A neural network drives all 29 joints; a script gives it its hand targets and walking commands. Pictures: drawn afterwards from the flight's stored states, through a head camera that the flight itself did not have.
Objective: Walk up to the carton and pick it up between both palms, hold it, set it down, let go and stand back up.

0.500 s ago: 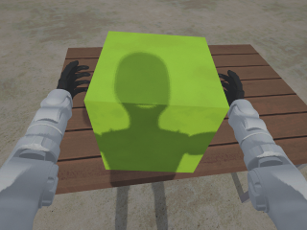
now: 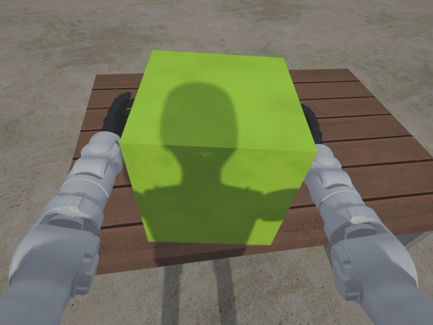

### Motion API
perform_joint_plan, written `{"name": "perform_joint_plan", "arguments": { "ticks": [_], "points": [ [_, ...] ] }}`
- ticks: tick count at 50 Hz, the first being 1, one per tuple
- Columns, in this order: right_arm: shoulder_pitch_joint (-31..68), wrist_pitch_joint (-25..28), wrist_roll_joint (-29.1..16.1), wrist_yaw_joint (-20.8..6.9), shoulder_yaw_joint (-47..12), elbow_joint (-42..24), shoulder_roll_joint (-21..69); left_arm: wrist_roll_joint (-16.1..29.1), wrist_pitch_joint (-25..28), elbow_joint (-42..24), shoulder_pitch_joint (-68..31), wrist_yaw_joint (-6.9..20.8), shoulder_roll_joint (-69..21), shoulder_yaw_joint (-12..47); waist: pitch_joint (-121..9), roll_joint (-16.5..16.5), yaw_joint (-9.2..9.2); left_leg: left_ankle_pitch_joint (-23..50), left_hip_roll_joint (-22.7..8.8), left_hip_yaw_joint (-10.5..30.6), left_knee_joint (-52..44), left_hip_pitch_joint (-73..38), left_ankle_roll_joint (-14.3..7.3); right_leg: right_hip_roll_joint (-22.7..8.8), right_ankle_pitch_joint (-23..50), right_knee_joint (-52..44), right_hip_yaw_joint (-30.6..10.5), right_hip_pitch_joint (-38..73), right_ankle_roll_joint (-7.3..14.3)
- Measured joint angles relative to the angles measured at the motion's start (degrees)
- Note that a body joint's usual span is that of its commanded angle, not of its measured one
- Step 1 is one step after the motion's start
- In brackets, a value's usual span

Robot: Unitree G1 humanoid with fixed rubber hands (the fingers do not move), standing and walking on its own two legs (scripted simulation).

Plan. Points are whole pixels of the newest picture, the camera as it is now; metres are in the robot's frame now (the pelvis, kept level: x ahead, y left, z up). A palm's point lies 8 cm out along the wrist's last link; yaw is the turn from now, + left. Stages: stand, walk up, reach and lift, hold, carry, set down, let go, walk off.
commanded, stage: reach and lift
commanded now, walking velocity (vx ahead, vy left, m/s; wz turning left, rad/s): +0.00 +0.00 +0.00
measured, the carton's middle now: (214, 152) +0.46 -0.02 +0.08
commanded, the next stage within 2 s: none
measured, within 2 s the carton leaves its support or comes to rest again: leaves its support in 1.50 s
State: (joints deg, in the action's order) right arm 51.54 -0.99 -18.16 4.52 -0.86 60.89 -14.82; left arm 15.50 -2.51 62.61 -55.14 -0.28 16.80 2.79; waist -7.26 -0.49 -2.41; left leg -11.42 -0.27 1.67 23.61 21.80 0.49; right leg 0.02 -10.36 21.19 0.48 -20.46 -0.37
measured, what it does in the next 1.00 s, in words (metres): stands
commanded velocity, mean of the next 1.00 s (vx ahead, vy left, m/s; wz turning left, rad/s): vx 0.00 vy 0.00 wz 0.00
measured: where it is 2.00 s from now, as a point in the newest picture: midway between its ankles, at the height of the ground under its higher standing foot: outside the picture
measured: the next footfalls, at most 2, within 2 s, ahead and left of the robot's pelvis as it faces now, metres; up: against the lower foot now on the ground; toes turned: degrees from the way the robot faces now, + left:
none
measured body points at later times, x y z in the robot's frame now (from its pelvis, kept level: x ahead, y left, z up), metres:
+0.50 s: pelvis +0.00 +0.00 +0.00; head +0.03 +0.01 +0.45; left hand +0.46 +0.17 +0.13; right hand +0.44 -0.20 +0.13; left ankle -0.01 +0.12 -0.74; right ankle -0.01 -0.12 -0.74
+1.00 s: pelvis +0.00 +0.00 +0.00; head +0.03 +0.01 +0.45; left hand +0.46 +0.17 +0.13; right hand +0.44 -0.20 +0.13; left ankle -0.01 +0.12 -0.74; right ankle -0.01 -0.12 -0.74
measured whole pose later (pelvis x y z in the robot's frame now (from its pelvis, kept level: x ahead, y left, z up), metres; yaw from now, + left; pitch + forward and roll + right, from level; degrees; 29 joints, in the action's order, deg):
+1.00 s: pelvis +0.00 +0.00 +0.00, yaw +0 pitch +10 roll -1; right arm 52.0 -1.0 -11.2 6.7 5.2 60.9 -11.7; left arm 12.0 0.6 64.3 -55.1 -2.1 14.8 -0.2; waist -7.2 -0.5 -2.7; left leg -11.4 -0.3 1.7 23.6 21.9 0.5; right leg 0.0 -10.4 21.2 0.5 -20.5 -0.3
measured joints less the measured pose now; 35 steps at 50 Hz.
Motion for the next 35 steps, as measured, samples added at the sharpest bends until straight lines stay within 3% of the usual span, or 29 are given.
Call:
{"name": "perform_joint_plan", "arguments": {
  "ticks": [35],
  "points": [
    [0.31, -0.01, 3.01, 2.06, 2.04, 0.03, 1.54, -0.58, 2.03, 1.04, 0.0, -1.81, -1.14, -0.16, 0.04, 0.0, -0.18, 0.0, 0.0, 0.0, 0.0, 0.06, 0.0, 0.0, 0.0, 0.0, 0.01, -0.06, 0.02]
  ]
}}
